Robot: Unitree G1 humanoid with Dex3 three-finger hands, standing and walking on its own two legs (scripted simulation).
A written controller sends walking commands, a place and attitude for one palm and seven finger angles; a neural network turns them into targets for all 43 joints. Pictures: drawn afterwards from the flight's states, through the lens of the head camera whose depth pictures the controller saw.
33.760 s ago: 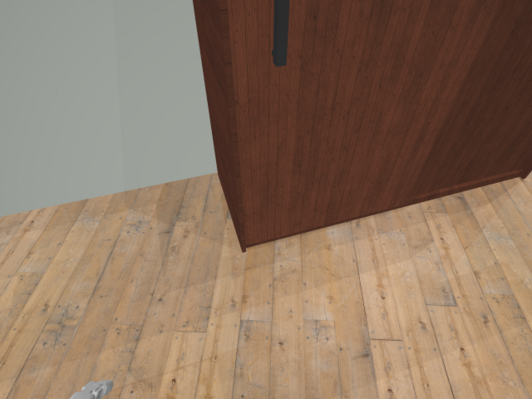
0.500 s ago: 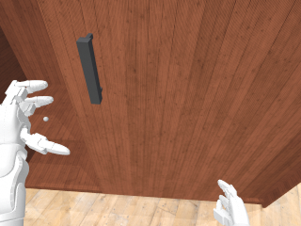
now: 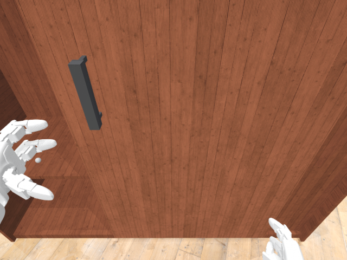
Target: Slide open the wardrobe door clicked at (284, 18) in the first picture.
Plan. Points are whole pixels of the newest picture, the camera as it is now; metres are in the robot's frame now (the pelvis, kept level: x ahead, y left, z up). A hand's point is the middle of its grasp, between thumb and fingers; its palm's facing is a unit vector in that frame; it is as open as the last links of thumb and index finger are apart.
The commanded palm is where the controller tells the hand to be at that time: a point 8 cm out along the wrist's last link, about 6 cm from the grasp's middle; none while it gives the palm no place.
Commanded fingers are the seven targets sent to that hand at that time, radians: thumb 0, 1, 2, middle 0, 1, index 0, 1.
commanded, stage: draw the hand back to the body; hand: left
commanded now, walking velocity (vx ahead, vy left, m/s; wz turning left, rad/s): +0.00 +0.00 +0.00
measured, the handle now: (89, 93) +0.44 +0.27 +0.20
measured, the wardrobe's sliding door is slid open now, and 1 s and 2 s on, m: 0.57 0.57 0.57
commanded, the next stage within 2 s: step back with the hand held close in 1.16 s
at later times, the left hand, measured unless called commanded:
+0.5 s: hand (44, 167) +0.22 +0.28 +0.17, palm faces +0.49 -0.81 -0.33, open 11.6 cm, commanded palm +0.17 +0.31 +0.18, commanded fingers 0.00 0.43 0.67 -0.22 -0.58 -0.22 -0.58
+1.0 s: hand (47, 167) +0.22 +0.27 +0.17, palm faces +0.43 -0.83 -0.35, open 7.6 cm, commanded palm +0.18 +0.31 +0.18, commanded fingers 0.00 0.90 0.90 -0.20 -0.30 -0.20 -0.30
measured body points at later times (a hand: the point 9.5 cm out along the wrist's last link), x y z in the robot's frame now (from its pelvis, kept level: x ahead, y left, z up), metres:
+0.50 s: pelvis +0.02 +0.00 +0.01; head -0.01 -0.01 +0.45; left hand +0.19 +0.32 +0.18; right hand +0.20 -0.22 -0.08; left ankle +0.06 +0.10 -0.73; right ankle -0.01 -0.09 -0.73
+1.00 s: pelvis +0.03 +0.01 +0.01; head +0.00 +0.00 +0.46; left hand +0.19 +0.31 +0.19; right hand +0.22 -0.21 -0.07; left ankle +0.06 +0.10 -0.73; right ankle -0.01 -0.09 -0.73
